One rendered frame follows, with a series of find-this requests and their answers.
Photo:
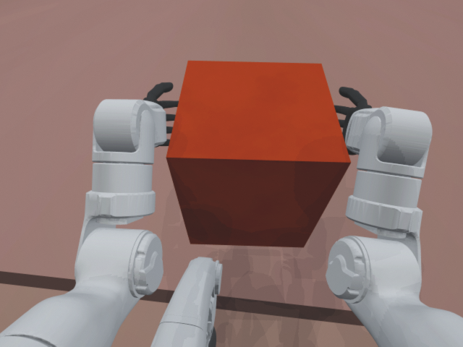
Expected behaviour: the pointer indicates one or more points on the robot right hand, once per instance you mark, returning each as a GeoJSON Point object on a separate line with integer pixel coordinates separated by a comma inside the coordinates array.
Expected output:
{"type": "Point", "coordinates": [358, 100]}

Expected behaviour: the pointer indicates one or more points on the robot left thigh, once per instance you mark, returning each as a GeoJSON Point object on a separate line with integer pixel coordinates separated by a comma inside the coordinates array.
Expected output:
{"type": "Point", "coordinates": [185, 321]}

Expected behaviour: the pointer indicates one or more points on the robot right upper arm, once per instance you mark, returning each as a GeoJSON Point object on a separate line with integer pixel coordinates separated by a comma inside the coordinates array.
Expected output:
{"type": "Point", "coordinates": [380, 282]}

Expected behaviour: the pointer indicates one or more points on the robot left upper arm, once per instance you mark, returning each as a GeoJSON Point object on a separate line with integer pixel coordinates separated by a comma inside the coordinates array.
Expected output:
{"type": "Point", "coordinates": [115, 268]}

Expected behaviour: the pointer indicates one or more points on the carton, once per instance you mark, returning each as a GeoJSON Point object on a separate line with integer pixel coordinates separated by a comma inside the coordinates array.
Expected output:
{"type": "Point", "coordinates": [256, 152]}

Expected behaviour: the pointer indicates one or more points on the robot left hand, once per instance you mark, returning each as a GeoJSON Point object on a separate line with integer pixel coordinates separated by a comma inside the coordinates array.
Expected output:
{"type": "Point", "coordinates": [154, 94]}

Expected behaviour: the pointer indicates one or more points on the robot left shin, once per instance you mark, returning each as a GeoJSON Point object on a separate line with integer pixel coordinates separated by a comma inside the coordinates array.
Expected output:
{"type": "Point", "coordinates": [211, 319]}

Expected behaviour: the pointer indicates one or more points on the left robot forearm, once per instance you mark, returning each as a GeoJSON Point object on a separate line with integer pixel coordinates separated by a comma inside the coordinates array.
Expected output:
{"type": "Point", "coordinates": [125, 133]}

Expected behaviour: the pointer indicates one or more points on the right robot forearm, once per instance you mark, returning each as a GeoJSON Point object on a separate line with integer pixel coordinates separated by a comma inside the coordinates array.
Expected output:
{"type": "Point", "coordinates": [393, 145]}

